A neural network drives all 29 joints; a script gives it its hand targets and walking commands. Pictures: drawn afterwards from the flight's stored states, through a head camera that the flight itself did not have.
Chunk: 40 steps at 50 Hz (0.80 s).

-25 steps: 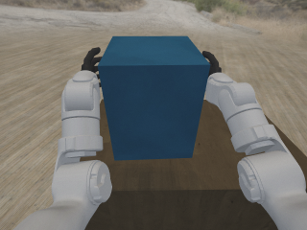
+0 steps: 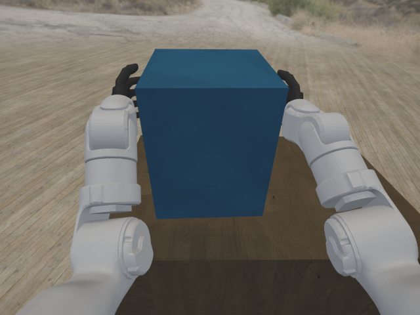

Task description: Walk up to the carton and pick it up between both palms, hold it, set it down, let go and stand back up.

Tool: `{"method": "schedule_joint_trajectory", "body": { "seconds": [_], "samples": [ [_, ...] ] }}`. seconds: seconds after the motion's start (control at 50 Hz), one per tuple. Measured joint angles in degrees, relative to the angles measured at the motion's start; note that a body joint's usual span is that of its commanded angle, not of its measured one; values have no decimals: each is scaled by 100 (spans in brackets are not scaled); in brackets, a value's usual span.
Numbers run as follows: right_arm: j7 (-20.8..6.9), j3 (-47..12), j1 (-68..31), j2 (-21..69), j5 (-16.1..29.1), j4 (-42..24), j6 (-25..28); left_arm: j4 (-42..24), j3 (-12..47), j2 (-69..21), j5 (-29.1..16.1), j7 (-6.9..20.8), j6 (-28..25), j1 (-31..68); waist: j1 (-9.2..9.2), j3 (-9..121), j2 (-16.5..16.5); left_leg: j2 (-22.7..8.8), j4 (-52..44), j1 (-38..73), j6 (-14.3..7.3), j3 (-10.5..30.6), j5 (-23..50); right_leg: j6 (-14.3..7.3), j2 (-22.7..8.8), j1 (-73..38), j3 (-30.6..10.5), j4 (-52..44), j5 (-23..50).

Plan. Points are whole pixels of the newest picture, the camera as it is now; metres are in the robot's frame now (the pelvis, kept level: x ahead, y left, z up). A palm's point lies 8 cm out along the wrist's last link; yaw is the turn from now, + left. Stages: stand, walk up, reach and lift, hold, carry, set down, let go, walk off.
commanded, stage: hold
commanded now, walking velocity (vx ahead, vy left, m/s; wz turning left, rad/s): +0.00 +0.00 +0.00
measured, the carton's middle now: (208, 131) +0.39 +0.01 +0.26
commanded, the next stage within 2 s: none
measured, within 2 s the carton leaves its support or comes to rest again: neither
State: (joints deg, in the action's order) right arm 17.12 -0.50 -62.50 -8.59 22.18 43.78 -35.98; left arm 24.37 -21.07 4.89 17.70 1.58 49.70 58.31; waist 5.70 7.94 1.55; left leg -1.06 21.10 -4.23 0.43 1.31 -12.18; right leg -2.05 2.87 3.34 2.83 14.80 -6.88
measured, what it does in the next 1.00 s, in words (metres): stands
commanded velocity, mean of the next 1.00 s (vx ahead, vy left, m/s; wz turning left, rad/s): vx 0.00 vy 0.00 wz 0.00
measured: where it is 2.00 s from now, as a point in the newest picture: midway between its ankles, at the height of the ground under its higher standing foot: outside the picture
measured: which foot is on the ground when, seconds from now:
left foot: down 0.00-1.00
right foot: down 0.00-1.00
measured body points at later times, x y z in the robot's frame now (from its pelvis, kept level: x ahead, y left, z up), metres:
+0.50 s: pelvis +0.00 +0.00 +0.00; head -0.09 +0.02 +0.44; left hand +0.39 +0.15 +0.32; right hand +0.38 -0.14 +0.31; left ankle +0.00 +0.12 -0.75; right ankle +0.02 -0.09 -0.75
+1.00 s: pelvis +0.00 +0.00 +0.00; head -0.09 +0.02 +0.44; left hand +0.39 +0.16 +0.32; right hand +0.39 -0.14 +0.31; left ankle +0.00 +0.12 -0.75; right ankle +0.02 -0.09 -0.75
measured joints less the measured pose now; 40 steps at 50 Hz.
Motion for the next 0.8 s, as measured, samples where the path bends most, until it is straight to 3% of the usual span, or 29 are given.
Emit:
{"method": "schedule_joint_trajectory", "body": {
  "seconds": [0.44, 0.6, 0.8],
  "samples": [
    [29, -18, 48, -2, 19, -92, -5, -52, 32, 11, -42, -12, -9, -26, 35, -16, 9, -7, 17, 8, 10, 29, -7, -5, 10, -34, 22, -22, 6],
    [-44, -99, -113, -80, 54, 156, 32, 72, 3, -14, 14, -30, -43, 33, -100, -61, -94, 5, 39, 30, -6, 16, -9, 6, -3, -45, 9, 20, -5],
    [-52, -9, -197, -17, -99, 268, 28, 328, -17, 85, -90, -38, -133, 154, -83, -25, -105, 23, 27, -25, 4, 102, 23, -6, -17, -28, 92, -12, 6]
  ]
}}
